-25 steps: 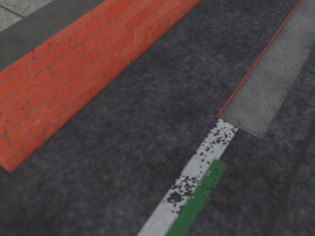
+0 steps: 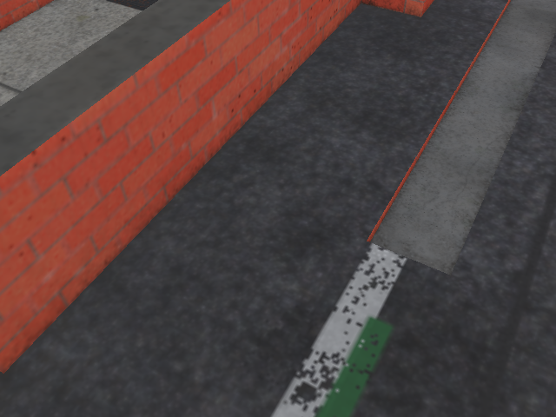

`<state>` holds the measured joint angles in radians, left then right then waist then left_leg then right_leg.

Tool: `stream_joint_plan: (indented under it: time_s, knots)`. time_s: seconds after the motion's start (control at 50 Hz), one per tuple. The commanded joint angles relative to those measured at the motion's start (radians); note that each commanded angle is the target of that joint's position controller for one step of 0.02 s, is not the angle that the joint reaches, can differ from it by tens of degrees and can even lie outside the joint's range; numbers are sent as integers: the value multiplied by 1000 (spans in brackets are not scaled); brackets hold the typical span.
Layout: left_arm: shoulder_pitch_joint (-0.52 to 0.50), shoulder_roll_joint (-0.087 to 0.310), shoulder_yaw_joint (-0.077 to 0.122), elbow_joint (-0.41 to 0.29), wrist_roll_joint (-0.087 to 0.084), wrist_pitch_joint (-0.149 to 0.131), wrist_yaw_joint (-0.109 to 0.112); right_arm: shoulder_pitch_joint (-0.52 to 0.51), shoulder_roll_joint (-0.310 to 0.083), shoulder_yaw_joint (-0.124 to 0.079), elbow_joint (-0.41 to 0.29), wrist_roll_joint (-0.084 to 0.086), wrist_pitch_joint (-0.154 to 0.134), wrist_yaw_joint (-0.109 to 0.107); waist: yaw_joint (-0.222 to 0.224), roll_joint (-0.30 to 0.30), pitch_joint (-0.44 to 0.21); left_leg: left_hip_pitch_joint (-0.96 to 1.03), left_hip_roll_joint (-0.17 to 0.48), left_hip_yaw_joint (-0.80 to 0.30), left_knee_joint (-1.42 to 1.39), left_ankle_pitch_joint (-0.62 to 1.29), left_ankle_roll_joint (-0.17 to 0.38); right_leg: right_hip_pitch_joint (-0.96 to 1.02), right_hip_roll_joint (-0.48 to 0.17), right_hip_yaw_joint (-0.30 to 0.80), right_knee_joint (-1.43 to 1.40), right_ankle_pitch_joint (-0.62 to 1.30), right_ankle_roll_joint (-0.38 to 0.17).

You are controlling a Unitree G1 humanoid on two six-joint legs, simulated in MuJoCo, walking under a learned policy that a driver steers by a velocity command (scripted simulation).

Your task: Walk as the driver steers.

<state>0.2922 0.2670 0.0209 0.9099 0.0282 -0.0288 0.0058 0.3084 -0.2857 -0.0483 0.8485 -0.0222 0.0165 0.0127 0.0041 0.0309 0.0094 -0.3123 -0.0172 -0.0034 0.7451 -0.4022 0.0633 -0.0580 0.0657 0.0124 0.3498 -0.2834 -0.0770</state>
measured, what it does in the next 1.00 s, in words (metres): walks ahead: left foot, then right foot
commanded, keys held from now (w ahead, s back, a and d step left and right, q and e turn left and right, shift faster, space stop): w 0.68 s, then no key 0.32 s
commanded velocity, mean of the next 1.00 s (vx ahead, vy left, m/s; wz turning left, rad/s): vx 0.39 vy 0.00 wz -0.01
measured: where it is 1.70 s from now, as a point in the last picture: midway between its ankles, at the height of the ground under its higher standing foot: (281, 407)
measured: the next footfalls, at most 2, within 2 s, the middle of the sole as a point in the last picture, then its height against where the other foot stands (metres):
left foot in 0.32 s outside the picture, level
right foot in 0.86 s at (322, 379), level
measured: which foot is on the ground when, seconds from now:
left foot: up 0.00-0.30, down 0.32-0.86, up 0.88-1.00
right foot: down 0.00-0.34, up 0.36-0.84, down 0.86-1.00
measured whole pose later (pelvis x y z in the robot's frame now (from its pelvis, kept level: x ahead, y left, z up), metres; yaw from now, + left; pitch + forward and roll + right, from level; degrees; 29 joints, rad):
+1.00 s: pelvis +0.48 +0.02 -0.01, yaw +1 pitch +0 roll +1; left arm 0.13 0.20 0.01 0.95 0.01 -0.08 0.00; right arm 0.29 -0.21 -0.02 0.98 -0.01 -0.04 -0.02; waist -0.02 0.02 0.10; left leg -0.33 -0.02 -0.02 1.10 -0.47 0.02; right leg -0.35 0.04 -0.09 0.45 -0.09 -0.09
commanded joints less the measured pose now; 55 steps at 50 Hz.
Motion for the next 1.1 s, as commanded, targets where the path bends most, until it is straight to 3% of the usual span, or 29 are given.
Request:
stream_joint_plan:
  time_s: [0.02, 0.06, 0.14, 0.2, 0.24, 0.28, 0.3, 0.32, 0.34, 0.36, 0.38, 0.4, 0.42, 0.46, 0.52, 0.62, 0.68, 0.76, 0.8, 0.84, 0.86, 0.88, 0.9, 0.92, 0.94, 0.96, 1.0, 1.04, 1.1]
  knots:
    - [57, 141, 31, -5, -6, -30, 1, -143, -117, -25, -107, -3, -47, 18, 33, -134, 161, -467, 73, -26, 175, 57, -5, 179, -314, 369, -281, -190, -148]
    - [77, 121, 23, 12, -8, -45, -1, -148, -103, -22, -99, -18, -46, 33, 28, -136, 118, -440, 76, 12, 223, 122, -27, 168, -264, 257, -266, 38, -135]
    - [132, 114, 17, 56, -15, -53, -7, -269, -58, -2, -151, -15, -42, 44, 40, -124, 135, -409, 77, 70, 129, 219, -60, 89, -230, 144, -251, 329, -133]
    - [166, 131, 18, 83, -12, -55, -5, -345, -40, 11, -187, -9, -39, 45, 54, -140, 145, -314, 62, 92, -26, 272, -40, 59, -241, 113, -246, 445, -120]
    - [170, 146, 20, 98, -12, -56, -1, -345, -50, 10, -193, -8, -38, 38, 42, -137, 141, -249, 42, 106, -91, 268, -7, 83, -265, 105, -226, 549, -108]
    - [144, 162, 22, 101, -11, -56, 5, -253, -71, -1, -166, -8, -42, 23, -12, -137, 86, -104, -2, 115, -133, 232, 28, 107, -273, 74, -101, 836, -78]
    - [136, 172, 26, 103, -7, -52, 6, -141, -92, -13, -130, -7, -47, 13, -64, -128, 18, 21, -32, 118, -162, 213, 46, 114, -264, 56, 45, 969, -62]
    - [125, 173, 26, 101, -9, -48, 7, 28, -112, -25, -71, -11, -56, 0, -138, -99, -73, 235, -39, 115, -227, 240, 66, 46, -227, 23, 253, 944, -42]
    - [140, 132, 13, 80, -9, -51, 3, 189, -185, -46, -34, -31, -63, -16, -186, -9, -185, 481, 153, -97, -265, 55, 104, -147, -169, -6, 548, 613, -29]
    - [243, 11, -7, 61, -28, -51, -6, 216, -282, -63, -23, -40, -66, -12, -112, 244, -288, 643, 432, -631, -419, -89, 215, -448, 29, -14, 896, -183, 6]
    - [170, 119, 21, 64, -6, -52, -6, 146, -228, -56, -21, 1, -62, -3, -100, 108, -212, 526, 402, -715, -506, -118, 212, -515, -4, 114, 981, -179, -20]
    - [112, 128, 28, 43, -9, -54, -12, 26, -168, -41, -37, 8, -65, 0, -48, 62, -72, 385, 379, -541, -508, -95, 197, -540, -64, 90, 969, -82, -30]
    - [72, 106, 22, 38, -8, -59, -18, -25, -109, -26, -40, 5, -74, 6, -33, 6, -9, 274, 332, -422, -538, 27, 184, -517, -102, 70, 917, -20, -31]
    - [84, 68, 15, 45, 8, -39, -27, -48, -66, -10, -17, 7, -89, 1, 18, 33, 26, 154, 255, -266, -579, 172, 145, -439, -148, 52, 825, 12, -14]
    - [52, 41, 12, 37, 11, -15, -40, 17, -63, -8, 26, 12, -112, 0, 29, 28, 37, 132, 235, -178, -618, 299, 157, -458, -160, 19, 764, 47, 12]
    - [-175, 33, 7, -45, 15, -12, -49, 105, -57, -4, 77, 16, -113, 0, -11, 5, 100, 191, 196, -86, -663, 376, 149, -620, -183, -32, 538, 226, 59]
    - [-280, 10, -4, -81, 7, -19, -54, 143, -59, -2, 98, 17, -115, -2, -38, 19, 99, 214, 178, -38, -646, 479, 129, -571, -154, -69, 365, 322, 63]
    - [-311, -2, -11, -90, 4, -31, -40, 179, -50, 8, 131, 7, -108, -13, -47, 29, 82, 294, 185, 6, -523, 860, 96, -466, -92, -98, 238, 335, 38]
    - [-249, 23, -4, -69, 8, -43, -30, 149, -61, 6, 134, 1, -106, -22, -16, 59, 45, 342, 193, -1, -429, 1005, 75, -380, -58, -88, 200, 270, 10]
    - [-39, 61, 14, 6, 20, -69, -15, 117, -71, 4, 137, 11, -100, -27, 75, 38, -46, 350, 153, 13, -180, 1012, 38, -161, -32, -84, 55, 364, -25]
    - [84, 117, 27, 39, 40, -81, -6, 135, -50, 12, 120, 26, -104, -28, 105, -13, -146, 207, 116, 29, 23, 740, 14, 75, -166, 16, 100, 707, -51]
    - [156, 196, 49, 53, 50, -73, -2, 297, 69, 37, 119, 66, -99, -29, 52, -240, -342, -73, -20, 76, 406, -71, -21, 421, -499, 341, 222, 1255, -233]
    - [159, 148, 45, 46, -14, -58, -11, 312, -12, 15, 161, 73, -81, -42, 76, -151, -464, -129, -68, -53, 551, -254, -24, 440, -516, 432, 197, 1320, -314]
    - [57, 115, 37, 27, -30, -53, -9, 222, -39, 5, 144, 51, -74, -43, 48, -102, -327, -160, -23, -89, 554, -179, -27, 290, -461, 328, 125, 1181, -286]
    - [-35, 54, 19, 16, -26, -51, -5, 139, -22, 8, 128, 29, -73, -39, 27, -91, -188, -180, 8, -77, 495, -117, -30, 147, -411, 260, 63, 1041, -244]
    - [-75, 13, 5, 18, -23, -52, 2, 98, -11, 7, 124, 14, -63, -34, 2, -78, -104, -150, 36, -77, 424, -78, -38, 23, -367, 198, 11, 960, -203]
    - [-95, -2, -7, 35, -17, -54, 9, 132, 25, 11, 146, -8, -27, -24, -48, -83, -83, 18, 38, -51, 317, -23, -55, -152, -306, 110, -40, 876, -153]
    - [-109, 20, -6, 45, -7, -61, 3, 155, 60, 18, 166, -4, 0, -26, -76, -104, -96, 99, 25, -25, 218, -14, -66, -228, -279, 60, -57, 808, -146]
    - [-93, 42, -3, 63, 1, -48, 1, 80, 46, 20, 166, -3, 23, -42, -53, -138, -80, 108, 33, 0, 35, 3, -65, -259, -260, 74, -95, 431, -127]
